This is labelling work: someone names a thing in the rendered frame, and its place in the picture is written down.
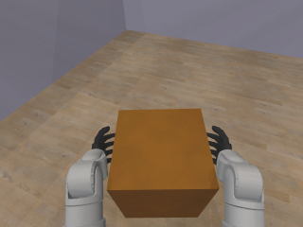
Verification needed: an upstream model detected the carton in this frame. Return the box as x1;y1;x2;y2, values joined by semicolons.
106;108;220;218

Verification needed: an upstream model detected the right robot hand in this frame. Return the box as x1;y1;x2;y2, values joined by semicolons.
206;126;232;165

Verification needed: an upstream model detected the robot right forearm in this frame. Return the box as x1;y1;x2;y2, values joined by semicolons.
216;149;265;227

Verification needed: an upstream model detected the left robot hand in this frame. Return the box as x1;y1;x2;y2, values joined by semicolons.
92;126;116;164

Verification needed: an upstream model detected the robot left forearm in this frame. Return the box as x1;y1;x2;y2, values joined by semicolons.
63;148;108;227

